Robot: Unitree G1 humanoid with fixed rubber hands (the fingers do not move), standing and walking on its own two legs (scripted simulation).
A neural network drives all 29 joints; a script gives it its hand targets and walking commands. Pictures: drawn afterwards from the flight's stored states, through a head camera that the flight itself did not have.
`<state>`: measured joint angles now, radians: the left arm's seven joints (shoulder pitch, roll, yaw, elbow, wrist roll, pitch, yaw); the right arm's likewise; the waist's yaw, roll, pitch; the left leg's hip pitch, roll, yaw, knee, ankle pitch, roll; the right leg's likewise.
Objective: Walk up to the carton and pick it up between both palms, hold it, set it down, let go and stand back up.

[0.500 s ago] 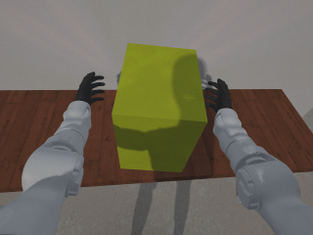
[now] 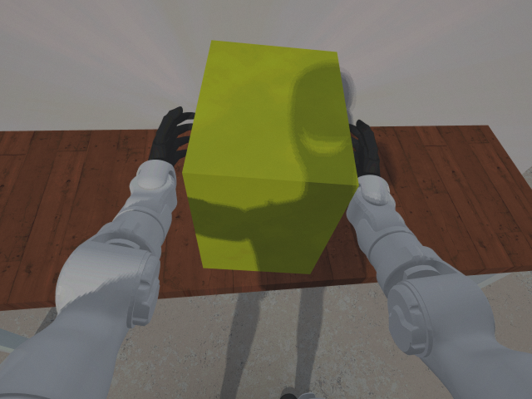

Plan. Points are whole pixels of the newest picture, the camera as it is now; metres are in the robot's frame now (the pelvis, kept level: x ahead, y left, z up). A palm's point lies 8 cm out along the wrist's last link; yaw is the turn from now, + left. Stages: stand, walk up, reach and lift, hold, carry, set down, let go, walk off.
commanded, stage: reach and lift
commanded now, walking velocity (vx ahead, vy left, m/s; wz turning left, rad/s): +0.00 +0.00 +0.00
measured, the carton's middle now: (265, 167) +0.48 -0.03 +0.03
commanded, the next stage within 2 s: none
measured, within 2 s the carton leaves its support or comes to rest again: neither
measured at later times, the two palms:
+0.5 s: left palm (169, 153) +0.47 +0.12 +0.09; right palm (360, 177) +0.41 -0.16 +0.08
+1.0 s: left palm (169, 155) +0.47 +0.12 +0.09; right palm (361, 180) +0.41 -0.16 +0.08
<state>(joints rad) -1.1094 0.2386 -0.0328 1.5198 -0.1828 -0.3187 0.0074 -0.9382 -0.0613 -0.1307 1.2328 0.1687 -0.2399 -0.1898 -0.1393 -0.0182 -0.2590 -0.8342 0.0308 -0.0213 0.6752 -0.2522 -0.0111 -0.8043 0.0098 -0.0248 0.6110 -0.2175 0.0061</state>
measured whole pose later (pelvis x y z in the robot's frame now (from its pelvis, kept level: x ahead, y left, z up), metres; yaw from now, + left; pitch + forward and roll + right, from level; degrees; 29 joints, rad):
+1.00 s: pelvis +0.04 +0.00 +0.03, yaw +0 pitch +9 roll -1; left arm -0.87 0.02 0.52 1.16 0.43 -0.26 -0.04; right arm -0.67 0.19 -0.70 0.93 -0.46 -0.37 -0.12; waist -0.08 -0.05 -0.03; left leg -0.32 0.04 0.01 0.40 -0.22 -0.01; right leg -0.28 0.01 -0.03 0.29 -0.16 0.01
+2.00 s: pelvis +0.04 +0.00 +0.04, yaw +1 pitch +10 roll -1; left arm -0.81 0.01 0.44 1.11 0.39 -0.29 -0.01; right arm -0.65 0.14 -0.62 1.06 -0.39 -0.52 -0.16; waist -0.06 -0.07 -0.08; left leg -0.35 0.04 0.01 0.34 -0.16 -0.01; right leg -0.28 0.01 -0.08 0.20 -0.10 0.00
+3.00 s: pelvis +0.02 +0.01 +0.04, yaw +1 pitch -4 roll -1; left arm -0.76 0.05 0.27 0.86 0.21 0.15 0.06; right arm -0.71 0.02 -0.22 0.92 0.00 -0.05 -0.18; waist -0.07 -0.05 -0.06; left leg -0.11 0.02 0.02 0.36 -0.19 0.01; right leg -0.05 -0.02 -0.06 0.25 -0.14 0.02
